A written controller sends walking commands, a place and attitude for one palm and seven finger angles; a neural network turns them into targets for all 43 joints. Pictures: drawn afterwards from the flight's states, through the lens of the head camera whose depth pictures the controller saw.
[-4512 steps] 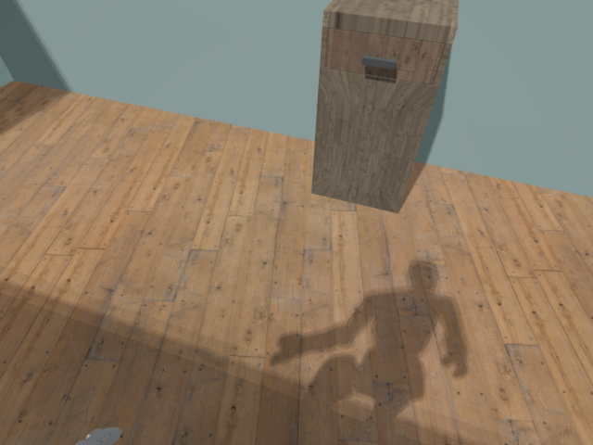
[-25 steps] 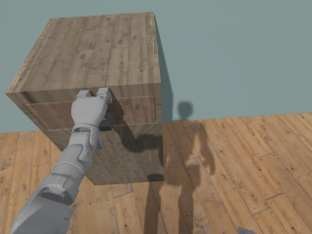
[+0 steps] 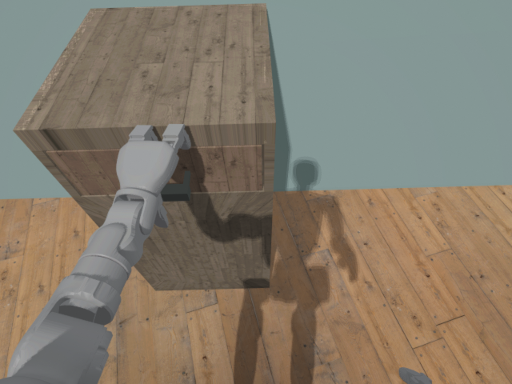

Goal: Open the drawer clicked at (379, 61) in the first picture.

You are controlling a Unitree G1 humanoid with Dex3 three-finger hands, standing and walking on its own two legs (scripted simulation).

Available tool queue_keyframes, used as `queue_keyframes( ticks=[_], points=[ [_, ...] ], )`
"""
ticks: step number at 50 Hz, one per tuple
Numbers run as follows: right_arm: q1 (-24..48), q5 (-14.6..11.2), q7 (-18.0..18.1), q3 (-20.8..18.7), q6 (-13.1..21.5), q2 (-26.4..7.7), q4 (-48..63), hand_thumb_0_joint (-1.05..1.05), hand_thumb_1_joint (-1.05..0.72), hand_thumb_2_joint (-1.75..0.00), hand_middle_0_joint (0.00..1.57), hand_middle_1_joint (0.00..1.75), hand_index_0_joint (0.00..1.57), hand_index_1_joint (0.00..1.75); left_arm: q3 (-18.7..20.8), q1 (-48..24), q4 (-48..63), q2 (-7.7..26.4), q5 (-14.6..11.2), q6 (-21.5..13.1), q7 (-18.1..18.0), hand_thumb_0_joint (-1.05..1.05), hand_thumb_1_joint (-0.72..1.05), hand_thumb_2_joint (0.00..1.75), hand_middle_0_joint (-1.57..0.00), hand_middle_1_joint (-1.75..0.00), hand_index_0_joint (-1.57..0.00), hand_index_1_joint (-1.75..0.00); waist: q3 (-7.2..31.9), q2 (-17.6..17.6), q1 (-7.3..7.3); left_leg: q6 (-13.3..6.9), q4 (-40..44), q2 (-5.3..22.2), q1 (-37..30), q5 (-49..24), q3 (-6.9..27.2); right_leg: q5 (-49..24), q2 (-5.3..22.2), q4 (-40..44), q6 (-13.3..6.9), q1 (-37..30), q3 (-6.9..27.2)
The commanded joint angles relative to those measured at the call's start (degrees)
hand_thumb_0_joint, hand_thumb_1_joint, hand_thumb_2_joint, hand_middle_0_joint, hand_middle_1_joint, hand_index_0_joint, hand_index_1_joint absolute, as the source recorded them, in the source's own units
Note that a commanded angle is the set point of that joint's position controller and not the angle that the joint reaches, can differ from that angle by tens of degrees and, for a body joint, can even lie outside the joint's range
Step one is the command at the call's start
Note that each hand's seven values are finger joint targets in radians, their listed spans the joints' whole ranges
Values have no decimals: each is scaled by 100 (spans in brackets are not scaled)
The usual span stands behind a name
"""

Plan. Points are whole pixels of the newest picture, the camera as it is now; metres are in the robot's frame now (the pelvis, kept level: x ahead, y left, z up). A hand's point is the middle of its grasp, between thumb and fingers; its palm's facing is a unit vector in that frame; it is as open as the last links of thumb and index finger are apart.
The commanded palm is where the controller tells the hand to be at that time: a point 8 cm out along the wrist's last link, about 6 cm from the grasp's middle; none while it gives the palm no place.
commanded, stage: move the hooked fingers above the handle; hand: left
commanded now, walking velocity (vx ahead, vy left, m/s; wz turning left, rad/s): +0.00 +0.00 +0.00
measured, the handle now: (161, 184) +0.48 +0.20 -0.02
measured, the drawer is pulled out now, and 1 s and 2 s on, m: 0.00 0.00 0.00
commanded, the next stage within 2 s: lower the fingers behind the handle in 1.92 s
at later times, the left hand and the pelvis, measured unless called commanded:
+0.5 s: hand (160, 193) +0.42 +0.17 +0.04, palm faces +0.05 -0.10 -0.99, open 13.8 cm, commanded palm +0.41 +0.21 +0.10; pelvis -0.01 +0.01 +0.00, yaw +2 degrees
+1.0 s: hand (128, 209) +0.40 +0.23 +0.02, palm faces -0.15 -0.04 -0.99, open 13.8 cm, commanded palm +0.39 +0.22 +0.09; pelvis -0.02 +0.00 +0.01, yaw -1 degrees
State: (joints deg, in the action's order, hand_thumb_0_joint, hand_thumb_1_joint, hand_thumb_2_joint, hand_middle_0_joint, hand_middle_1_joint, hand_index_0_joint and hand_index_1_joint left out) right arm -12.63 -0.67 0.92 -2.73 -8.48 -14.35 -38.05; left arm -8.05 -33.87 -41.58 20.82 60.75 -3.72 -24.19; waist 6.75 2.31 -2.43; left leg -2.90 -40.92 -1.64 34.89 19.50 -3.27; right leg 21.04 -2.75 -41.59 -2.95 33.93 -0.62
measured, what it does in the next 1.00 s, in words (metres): stands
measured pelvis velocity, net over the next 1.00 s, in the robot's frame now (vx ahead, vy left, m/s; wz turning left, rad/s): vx -0.02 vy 0.00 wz -0.02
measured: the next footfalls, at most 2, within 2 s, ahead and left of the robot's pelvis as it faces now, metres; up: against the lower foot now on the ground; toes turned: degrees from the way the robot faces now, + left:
none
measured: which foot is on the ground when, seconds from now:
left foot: down 0.00-1.00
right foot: down 0.00-1.00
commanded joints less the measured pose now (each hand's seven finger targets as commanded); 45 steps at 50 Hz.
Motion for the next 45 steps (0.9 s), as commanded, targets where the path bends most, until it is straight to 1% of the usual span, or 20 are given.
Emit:
queue_keyframes(
  ticks=[1,4,5,8,12,13,16,18,19,22,23,26,28,29,31,34,37,40,44,45],
  points=[
    [-156,-82,-15,-133,-52,-757,659,0,-90,-90,20,30,20,30,913,-1742,-123,1682,-44,1494,-116,0,-50,30,-30,-120,-30,-120,2266,-413,293,52,553,-51,-956,-2027,9,-2434,40,638,60,-1665,199],
    [47,-184,116,-18,-253,-776,764,0,-90,-90,20,30,20,30,1015,-1641,-186,2050,-243,1805,251,0,-50,30,-30,-120,-30,-120,1998,-1070,347,-2,809,-84,-700,-1711,-39,-2486,117,891,159,-2286,383],
    [102,-212,171,5,-295,-755,811,0,-90,-90,20,30,20,30,902,-1512,-268,1926,-301,1864,391,0,-50,30,-30,-120,-30,-120,1703,-1241,320,-17,879,-95,-614,-1541,-62,-2392,138,993,184,-2318,405],
    [166,-249,331,47,-287,-774,941,0,-90,-90,20,30,20,30,807,-1520,-188,1913,-312,1664,843,0,-50,30,-30,-120,-30,-120,1265,-1253,244,-70,1032,-77,-640,-1181,-44,-1902,181,1236,183,-2212,461],
    [-102,-173,403,-45,-71,-766,1038,0,-90,-90,20,30,20,30,382,-1793,591,1431,-263,631,1346,0,-50,30,-30,-120,-30,-120,1281,-426,35,-131,905,-44,-1091,-1146,18,-1672,187,1226,116,-1691,434],
    [-121,-141,391,-108,-1,-690,1058,0,-90,-90,20,30,20,30,25,-2104,1098,986,-297,304,1400,0,-50,30,-30,-120,-30,-120,1409,-108,-83,-135,831,-42,-1430,-1268,39,-1648,165,1208,86,-1481,411],
    [-384,-51,321,-235,199,-598,866,0,-90,-90,20,30,20,30,-255,-2569,1798,590,-314,-454,1225,0,-50,30,-30,-120,-30,-120,1622,447,-234,-97,571,-1,-2065,-1396,249,-1231,86,1057,20,-612,317],
    [-489,-38,270,-306,288,-585,713,0,-90,-90,20,30,20,30,-273,-3096,2113,539,-317,-746,952,0,-50,30,-30,-120,-30,-120,1741,541,-358,-45,434,34,-2277,-1533,440,-1095,53,856,-14,-186,216],
    [-563,-29,238,-336,331,-623,622,0,-90,-90,20,30,20,30,-71,-3263,2128,732,-239,-797,738,0,-50,30,-30,-120,-30,-120,1895,544,-371,-26,380,67,-2362,-1524,526,-1024,32,781,-1,12,171],
    [-610,-43,157,-328,336,-754,412,0,-90,-90,20,30,20,30,467,-3239,1351,1143,-102,-468,85,0,-50,30,-30,-120,-30,-120,1796,150,-328,31,331,68,-1908,-1354,623,-883,-21,552,-32,187,7],
    [-605,-27,131,-305,319,-812,366,0,-90,-90,20,30,20,30,820,-3218,1067,1471,-113,-256,-122,0,-50,30,-30,-120,-30,-120,1858,34,-220,43,357,51,-1692,-1362,590,-885,-33,499,-49,73,-20],
    [-414,-4,53,-190,212,-804,420,0,-90,-90,20,30,20,30,988,-3039,316,1685,-21,594,-502,0,-50,30,-30,-120,-30,-120,2094,66,4,66,412,7,-1292,-1523,352,-1130,-37,440,-36,-349,-19],
    [-335,0,18,-146,94,-823,470,0,-90,-90,20,30,20,30,1025,-2766,-306,1782,46,1221,-475,0,-50,30,-30,-120,-30,-120,2289,-12,161,95,437,-15,-1136,-1822,233,-1568,-42,430,-36,-818,-2],
    [-352,-31,5,-131,28,-804,512,0,-90,-90,20,30,20,30,837,-2679,-416,1658,77,1456,-360,0,-50,30,-30,-120,-30,-120,2372,-43,153,89,455,-4,-1133,-1981,164,-1850,-33,452,-9,-1016,26],
    [-242,-103,67,-74,-129,-813,579,0,-90,-90,20,30,20,30,820,-2561,-570,1826,17,1818,-151,0,-50,30,-30,-120,-30,-120,2189,-578,150,51,582,-15,-923,-1842,63,-2021,-1,668,66,-1451,135],
    [-57,-217,225,34,-290,-803,661,0,-90,-90,20,30,20,30,695,-2484,-813,1863,-153,2125,208,0,-50,30,-30,-120,-30,-120,1681,-1031,153,1,843,-55,-681,-1397,21,-1805,71,957,136,-1765,234],
    [47,-271,390,125,-351,-770,818,0,-90,-90,20,30,20,30,555,-2101,-883,1784,-278,2085,653,0,-50,30,-30,-120,-30,-120,1178,-1090,186,-20,1019,-63,-641,-1018,-18,-1436,133,1190,147,-1793,278],
    [25,-270,534,175,-316,-734,927,0,-90,-90,20,30,20,30,493,-1940,-858,1775,-207,1753,947,0,-50,30,-30,-120,-30,-120,878,-985,168,-41,1078,-49,-622,-712,-15,-1006,159,1297,120,-1633,346],
    [-85,-227,585,129,-123,-715,1097,0,-90,-90,20,30,20,30,709,-1930,-280,1987,-113,1002,1127,0,-50,30,-30,-120,-30,-120,1136,-495,220,-51,945,-39,-683,-629,-7,-803,182,1230,81,-1557,467],
    [-152,-202,571,82,-59,-699,1130,0,-90,-90,20,30,20,30,699,-1917,-69,1871,-101,760,1128,0,-50,30,-30,-120,-30,-120,1261,-370,188,-71,878,-31,-766,-675,17,-856,170,1184,75,-1485,450]
  ],
)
